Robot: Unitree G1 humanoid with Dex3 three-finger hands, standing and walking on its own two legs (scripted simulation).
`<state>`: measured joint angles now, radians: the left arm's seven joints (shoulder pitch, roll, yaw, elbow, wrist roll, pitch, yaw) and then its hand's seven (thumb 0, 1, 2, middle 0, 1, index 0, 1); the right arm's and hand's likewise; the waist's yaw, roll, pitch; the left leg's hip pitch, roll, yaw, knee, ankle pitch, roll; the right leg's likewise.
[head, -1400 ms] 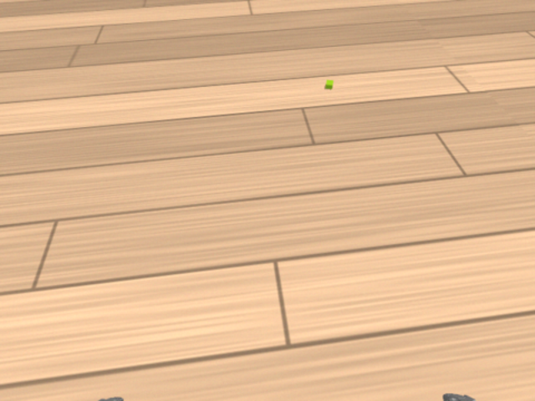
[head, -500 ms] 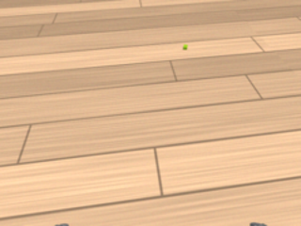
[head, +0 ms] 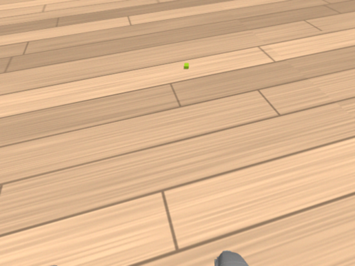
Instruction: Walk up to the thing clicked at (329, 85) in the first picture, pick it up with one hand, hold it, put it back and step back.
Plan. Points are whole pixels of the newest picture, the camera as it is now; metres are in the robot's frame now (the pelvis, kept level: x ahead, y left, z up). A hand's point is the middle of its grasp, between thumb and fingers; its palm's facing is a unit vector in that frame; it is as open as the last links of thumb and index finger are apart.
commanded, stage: walk up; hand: left
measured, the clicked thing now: (186, 65) +2.03 -0.07 -0.76
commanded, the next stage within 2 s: none
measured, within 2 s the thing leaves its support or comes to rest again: neither
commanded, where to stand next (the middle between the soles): +1.63 -0.29 m, yaw -11 degrees
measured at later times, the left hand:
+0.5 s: hand (119, 206) +0.30 +0.20 -0.14, palm faces -0.10 -0.93 -0.35, open 7.4 cm
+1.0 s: hand (157, 99) +0.76 +0.10 -0.13, palm faces -0.27 -0.88 -0.40, open 7.3 cm
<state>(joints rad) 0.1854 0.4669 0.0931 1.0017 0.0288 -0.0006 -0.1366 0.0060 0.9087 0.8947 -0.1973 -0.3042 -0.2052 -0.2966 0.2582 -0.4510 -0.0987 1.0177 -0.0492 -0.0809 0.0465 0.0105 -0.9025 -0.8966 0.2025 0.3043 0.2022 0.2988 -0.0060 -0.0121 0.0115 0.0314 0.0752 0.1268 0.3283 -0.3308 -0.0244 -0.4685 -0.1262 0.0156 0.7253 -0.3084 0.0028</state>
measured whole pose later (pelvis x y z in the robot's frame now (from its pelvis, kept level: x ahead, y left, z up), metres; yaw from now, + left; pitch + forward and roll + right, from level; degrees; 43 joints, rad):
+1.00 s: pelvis +0.57 -0.14 -0.02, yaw -12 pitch -2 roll +2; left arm 0.17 0.44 0.06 0.88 0.00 -0.07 -0.10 0.00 0.91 0.89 -0.20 -0.30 -0.21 -0.30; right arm 0.38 -0.44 -0.07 0.90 0.00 -0.08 0.06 0.01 -0.90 -0.90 0.20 0.30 0.20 0.30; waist -0.05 0.00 0.05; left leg 0.03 0.07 0.15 0.50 -0.48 -0.04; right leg -0.46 -0.08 -0.03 0.59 -0.09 -0.02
